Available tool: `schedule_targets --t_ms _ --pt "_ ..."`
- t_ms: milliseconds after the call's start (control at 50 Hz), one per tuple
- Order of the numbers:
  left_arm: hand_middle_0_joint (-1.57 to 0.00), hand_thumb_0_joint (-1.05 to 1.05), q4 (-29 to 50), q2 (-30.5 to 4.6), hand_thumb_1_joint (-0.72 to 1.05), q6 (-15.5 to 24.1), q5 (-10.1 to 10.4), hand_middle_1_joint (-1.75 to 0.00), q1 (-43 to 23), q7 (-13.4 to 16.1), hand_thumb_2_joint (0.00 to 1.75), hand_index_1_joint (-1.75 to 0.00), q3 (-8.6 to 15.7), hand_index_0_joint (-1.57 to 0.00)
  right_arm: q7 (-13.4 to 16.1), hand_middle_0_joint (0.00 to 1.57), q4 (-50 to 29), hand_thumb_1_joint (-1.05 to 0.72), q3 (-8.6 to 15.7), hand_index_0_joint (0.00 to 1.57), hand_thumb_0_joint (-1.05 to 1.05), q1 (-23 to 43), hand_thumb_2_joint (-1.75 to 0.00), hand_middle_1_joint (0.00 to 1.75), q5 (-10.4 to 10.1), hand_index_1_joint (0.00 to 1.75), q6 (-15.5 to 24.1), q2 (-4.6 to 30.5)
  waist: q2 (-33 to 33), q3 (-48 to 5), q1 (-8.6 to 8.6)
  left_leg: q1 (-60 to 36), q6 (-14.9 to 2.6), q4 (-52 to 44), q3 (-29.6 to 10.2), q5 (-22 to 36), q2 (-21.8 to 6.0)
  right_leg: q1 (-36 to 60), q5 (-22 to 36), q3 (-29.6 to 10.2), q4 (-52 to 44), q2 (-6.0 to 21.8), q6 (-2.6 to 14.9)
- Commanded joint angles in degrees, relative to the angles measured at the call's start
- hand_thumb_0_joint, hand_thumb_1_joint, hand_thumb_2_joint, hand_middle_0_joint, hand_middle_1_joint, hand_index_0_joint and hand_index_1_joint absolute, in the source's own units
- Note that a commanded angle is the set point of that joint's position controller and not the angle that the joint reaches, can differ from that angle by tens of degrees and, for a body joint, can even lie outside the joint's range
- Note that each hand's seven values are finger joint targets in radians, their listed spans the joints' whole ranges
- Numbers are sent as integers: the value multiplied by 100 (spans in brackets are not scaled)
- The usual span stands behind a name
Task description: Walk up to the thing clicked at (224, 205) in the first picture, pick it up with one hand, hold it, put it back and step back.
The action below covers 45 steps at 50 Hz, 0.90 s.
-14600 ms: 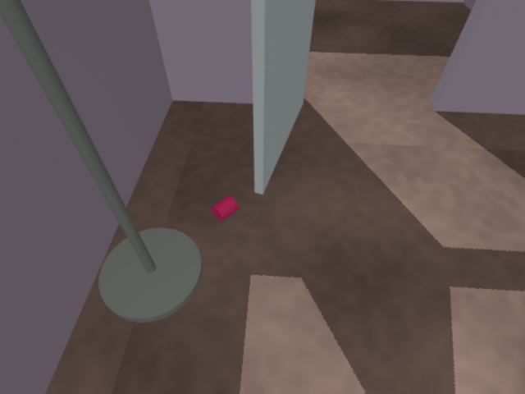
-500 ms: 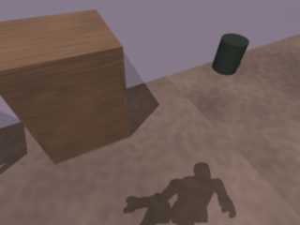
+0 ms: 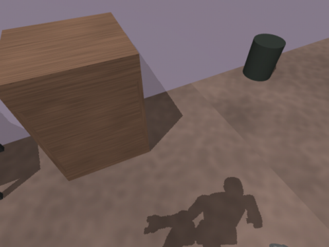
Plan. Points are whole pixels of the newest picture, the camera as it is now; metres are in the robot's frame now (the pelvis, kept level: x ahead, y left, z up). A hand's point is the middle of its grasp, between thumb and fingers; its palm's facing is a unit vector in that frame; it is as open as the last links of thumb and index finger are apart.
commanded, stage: walk up
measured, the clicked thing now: out of the picture -1.27 +0.76 -0.74
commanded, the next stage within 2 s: stand in 0.18 s
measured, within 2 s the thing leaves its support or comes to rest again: neither
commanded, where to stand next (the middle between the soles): +0.06 +0.00 m, yaw +0 degrees
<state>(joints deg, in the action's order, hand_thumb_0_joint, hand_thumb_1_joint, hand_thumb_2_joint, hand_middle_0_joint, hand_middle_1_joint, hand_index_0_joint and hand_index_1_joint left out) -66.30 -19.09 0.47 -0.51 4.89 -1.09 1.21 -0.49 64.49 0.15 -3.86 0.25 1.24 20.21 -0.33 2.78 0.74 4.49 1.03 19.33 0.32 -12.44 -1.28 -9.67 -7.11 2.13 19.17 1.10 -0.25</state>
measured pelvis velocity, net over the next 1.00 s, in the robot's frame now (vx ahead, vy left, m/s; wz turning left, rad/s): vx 0.02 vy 0.00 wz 0.00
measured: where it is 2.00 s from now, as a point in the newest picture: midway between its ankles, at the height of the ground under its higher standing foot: outside the picture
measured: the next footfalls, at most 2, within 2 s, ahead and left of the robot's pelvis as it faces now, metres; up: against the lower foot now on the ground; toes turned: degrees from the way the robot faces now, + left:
right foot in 1.82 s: +0.06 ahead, -0.13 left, +0.00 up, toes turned +32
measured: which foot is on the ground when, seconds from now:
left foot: down 0.00-1.00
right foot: down 0.00-1.00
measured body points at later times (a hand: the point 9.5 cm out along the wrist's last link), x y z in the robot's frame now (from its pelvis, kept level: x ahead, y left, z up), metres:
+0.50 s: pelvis +0.01 +0.00 +0.00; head +0.01 +0.00 +0.45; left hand +0.09 +0.30 -0.13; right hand +0.07 -0.30 -0.14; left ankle -0.02 +0.13 -0.75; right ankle +0.04 -0.12 -0.75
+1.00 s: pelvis +0.02 +0.00 +0.00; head +0.03 +0.00 +0.45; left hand +0.09 +0.30 -0.13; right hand +0.09 -0.30 -0.13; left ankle -0.02 +0.13 -0.75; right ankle +0.04 -0.12 -0.75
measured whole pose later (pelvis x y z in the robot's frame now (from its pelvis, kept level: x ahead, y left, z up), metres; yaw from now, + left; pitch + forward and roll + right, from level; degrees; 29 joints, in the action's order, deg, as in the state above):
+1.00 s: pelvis +0.02 +0.00 +0.00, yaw +0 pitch -2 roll +0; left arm -66.3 -19.9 0.8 -0.5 5.5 -0.6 0.0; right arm -0.6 65.4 -0.2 -6.0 0.6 0.8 20.5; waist -0.4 2.4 -0.1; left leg 2.9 1.1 17.1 0.3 -12.6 -1.2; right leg -8.8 -8.2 2.2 18.7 1.2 -0.3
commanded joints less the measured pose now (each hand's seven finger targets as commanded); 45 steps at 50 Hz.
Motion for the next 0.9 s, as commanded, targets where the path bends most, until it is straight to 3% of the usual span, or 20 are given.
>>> schedule_targets --t_ms 0,140,160,220,320,520,600,660,720,760,880 --pt "-20 0 357 -1219 90 105 20 -30 -282 98 90 -30 220 -20 110 20 -262 -90 221 20 0 103 -90 30 6 30 99 1194 66 -511 -32 256 -214 -376 -442 860 -640 492 670 -656 -281 707 115" --pt "-20 0 399 -1211 90 76 6 -30 -340 90 90 -30 224 -20 119 20 -277 -90 224 20 0 142 -90 30 30 30 107 1202 -21 -427 -25 387 -205 -463 -450 709 -625 527 605 -629 -280 665 107" --pt "-20 0 387 -1274 90 111 -9 -30 -338 112 90 -30 191 -20 107 20 -257 -90 224 20 0 166 -90 30 35 30 78 1189 -166 -515 -41 358 -158 -534 -481 554 -663 575 323 -624 -293 685 127" --pt "-20 0 370 -1285 90 129 9 -30 -375 119 90 -30 189 -20 92 20 -236 -90 206 20 0 71 -90 30 43 30 73 1189 -113 -440 -51 466 -165 -574 -478 419 -641 568 175 -665 -314 686 137" --pt "-20 0 377 -1276 90 157 1 -30 -327 132 90 -30 145 -20 83 20 -219 -90 220 20 0 49 -90 30 28 30 79 1204 60 -516 -44 283 -177 -544 -526 743 -681 537 394 -606 -276 679 135" --pt "-20 0 384 -1319 90 152 21 -30 -298 141 90 -30 105 -20 74 20 -172 -90 209 20 0 -74 -90 30 40 30 47 1216 109 -406 -73 327 -196 -551 -483 418 -651 403 73 -656 -352 683 138" --pt "-20 0 376 -1299 90 164 29 -30 -255 145 90 -30 91 -20 73 20 -182 -90 201 20 0 -54 -90 30 25 30 61 1226 26 -507 -72 166 -172 -513 -492 955 -673 492 730 -602 -239 688 145" --pt "-20 0 372 -1321 90 171 45 -30 -272 154 90 -30 91 -20 81 20 -174 -90 204 20 0 -101 -90 30 33 30 66 1225 60 -557 -93 155 -163 -494 -463 1072 -681 588 895 -605 -211 712 151" --pt "-20 0 362 -1322 90 157 41 -30 -238 151 90 -30 87 -20 87 20 -174 -90 188 20 0 -82 -90 30 31 30 55 1209 -33 -465 -78 227 -153 -515 -448 961 -660 569 784 -611 -254 711 132" --pt "-20 0 347 -1345 90 147 35 -30 -215 150 90 -30 89 -20 81 20 -173 -90 183 20 0 -64 -90 30 28 30 44 1180 22 -374 -68 246 -146 -576 -474 698 -646 457 404 -595 -296 674 120" --pt "-20 0 363 -1322 90 132 19 -30 -243 148 90 -30 95 -20 88 20 -211 -90 183 20 0 -55 -90 30 32 30 47 1231 -52 -421 -74 270 -167 -560 -466 780 -661 501 519 -600 -263 684 147"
